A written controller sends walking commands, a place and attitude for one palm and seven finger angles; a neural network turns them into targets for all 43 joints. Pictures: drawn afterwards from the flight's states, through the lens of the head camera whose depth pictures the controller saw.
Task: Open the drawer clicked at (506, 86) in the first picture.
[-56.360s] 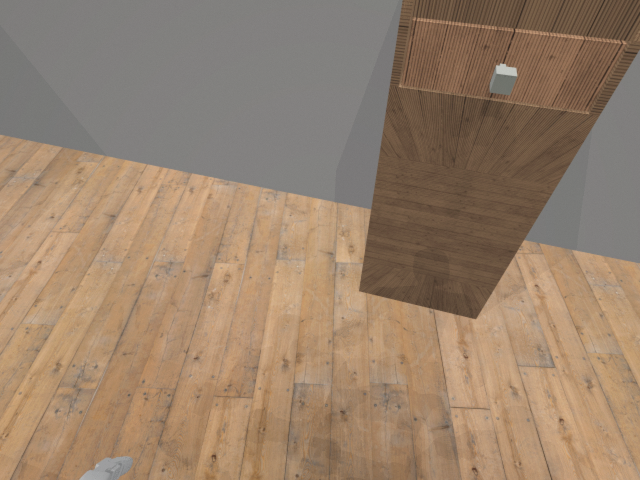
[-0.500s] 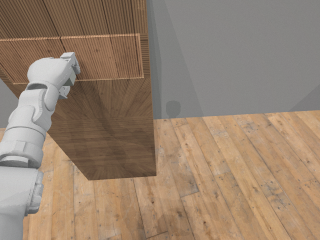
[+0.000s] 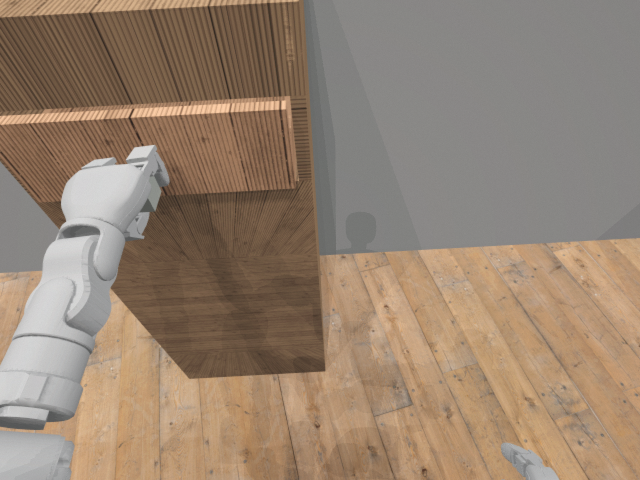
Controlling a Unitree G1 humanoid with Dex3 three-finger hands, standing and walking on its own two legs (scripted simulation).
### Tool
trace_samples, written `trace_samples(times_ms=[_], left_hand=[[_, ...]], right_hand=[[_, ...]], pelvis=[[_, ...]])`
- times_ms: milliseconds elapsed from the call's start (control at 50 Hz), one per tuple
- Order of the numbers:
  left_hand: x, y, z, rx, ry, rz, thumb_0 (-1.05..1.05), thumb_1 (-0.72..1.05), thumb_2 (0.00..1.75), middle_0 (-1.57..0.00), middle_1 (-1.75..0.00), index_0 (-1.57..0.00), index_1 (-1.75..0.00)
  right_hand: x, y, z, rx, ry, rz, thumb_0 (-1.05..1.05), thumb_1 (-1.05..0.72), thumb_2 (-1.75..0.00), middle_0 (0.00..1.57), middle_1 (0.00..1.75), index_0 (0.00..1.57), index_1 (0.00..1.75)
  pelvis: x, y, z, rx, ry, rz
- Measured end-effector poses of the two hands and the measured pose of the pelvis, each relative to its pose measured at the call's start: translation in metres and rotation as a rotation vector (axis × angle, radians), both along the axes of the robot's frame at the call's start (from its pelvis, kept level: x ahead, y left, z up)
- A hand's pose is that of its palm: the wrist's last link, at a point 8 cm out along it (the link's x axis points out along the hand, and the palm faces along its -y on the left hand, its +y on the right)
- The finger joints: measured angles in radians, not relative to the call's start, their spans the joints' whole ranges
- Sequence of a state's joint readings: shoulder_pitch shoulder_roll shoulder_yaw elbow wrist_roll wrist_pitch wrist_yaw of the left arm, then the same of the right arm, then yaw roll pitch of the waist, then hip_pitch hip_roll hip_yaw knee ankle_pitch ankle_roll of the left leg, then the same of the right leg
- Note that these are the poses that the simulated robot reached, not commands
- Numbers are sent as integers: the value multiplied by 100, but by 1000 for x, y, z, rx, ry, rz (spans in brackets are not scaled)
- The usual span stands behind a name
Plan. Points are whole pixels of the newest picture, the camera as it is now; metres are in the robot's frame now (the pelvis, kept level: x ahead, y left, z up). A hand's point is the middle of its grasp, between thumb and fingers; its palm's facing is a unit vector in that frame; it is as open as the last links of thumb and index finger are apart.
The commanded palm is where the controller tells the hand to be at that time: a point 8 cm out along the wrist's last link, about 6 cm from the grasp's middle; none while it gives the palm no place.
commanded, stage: pull the drawer open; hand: left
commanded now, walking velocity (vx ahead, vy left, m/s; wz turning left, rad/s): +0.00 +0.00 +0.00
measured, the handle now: (142, 181) +0.46 +0.24 +0.14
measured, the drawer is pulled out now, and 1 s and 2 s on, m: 0.02 0.12 0.30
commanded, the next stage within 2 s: none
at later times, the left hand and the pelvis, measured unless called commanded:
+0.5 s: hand (130, 228) +0.39 +0.24 +0.12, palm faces -0.03 -0.06 -1.00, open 7.4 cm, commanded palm +0.34 +0.26 +0.18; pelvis -0.01 -0.02 +0.00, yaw +1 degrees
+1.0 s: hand (109, 294) +0.30 +0.24 +0.11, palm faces +0.04 -0.09 -1.00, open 7.6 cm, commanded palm +0.25 +0.26 +0.18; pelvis +0.00 -0.01 +0.00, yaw +0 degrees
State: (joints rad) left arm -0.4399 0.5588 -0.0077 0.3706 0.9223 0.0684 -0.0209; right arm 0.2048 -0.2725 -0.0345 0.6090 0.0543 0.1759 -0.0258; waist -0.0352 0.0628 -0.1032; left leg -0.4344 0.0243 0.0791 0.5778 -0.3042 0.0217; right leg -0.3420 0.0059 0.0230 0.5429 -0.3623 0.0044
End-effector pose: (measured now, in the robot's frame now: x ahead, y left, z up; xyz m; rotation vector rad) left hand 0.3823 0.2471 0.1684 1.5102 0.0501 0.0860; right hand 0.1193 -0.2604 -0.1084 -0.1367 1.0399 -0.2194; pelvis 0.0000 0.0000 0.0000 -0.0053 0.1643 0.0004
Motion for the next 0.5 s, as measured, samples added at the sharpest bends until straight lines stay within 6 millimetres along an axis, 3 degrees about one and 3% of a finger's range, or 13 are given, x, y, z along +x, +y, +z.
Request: trace_samples(times_ms=[120,240,340,500], left_hand=[[-7,-1,1,-5,9,7,3,58,71,-42,-135,-22,-134],[-5,-2,3,21,27,16,2,56,69,-42,-135,-23,-134],[-4,-2,4,17,50,22,3,57,67,-42,-135,-23,-134],[-8,-2,3,-3,54,16,4,59,69,-41,-135,-19,-135]], right_hand=[[31,5,1,-4,-27,73,0,-90,-90,20,30,20,30],[37,6,-3,-11,-8,108,0,-90,-90,20,30,20,30],[23,2,-7,-10,13,94,0,-90,-90,20,30,20,30],[-20,-14,-10,-15,57,10,0,-90,-90,20,30,20,30]], pelvis=[[3,-4,-1,2,-6,29],[-2,-12,-2,2,-9,53],[-8,-17,-3,3,-16,56],[-15,-20,-2,7,-24,25]])
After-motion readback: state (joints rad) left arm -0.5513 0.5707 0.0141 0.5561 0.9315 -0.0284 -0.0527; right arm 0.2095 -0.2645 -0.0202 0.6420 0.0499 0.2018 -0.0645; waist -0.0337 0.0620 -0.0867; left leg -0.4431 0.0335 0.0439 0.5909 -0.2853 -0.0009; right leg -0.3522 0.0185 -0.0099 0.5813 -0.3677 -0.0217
